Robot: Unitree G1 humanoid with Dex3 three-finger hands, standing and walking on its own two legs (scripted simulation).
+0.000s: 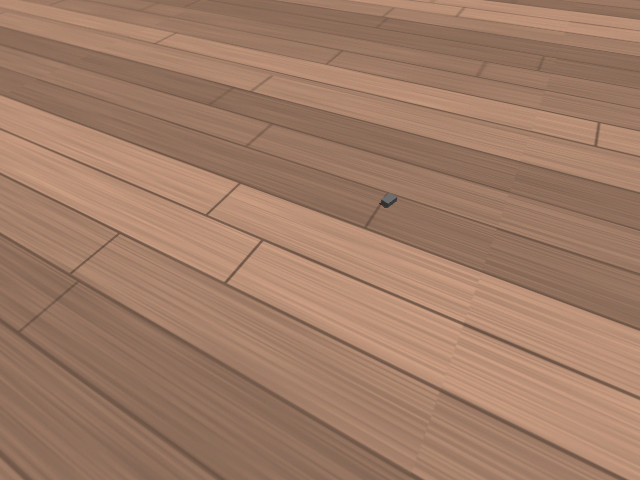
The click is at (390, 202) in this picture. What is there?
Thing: small brick
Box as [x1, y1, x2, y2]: [381, 193, 396, 207]
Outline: 391,193 381,199 381,203 387,207 396,200 396,196
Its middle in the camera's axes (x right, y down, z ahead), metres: +0.34 -0.17 +1.83
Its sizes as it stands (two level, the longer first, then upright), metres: 0.066 0.042 0.027
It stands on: the floor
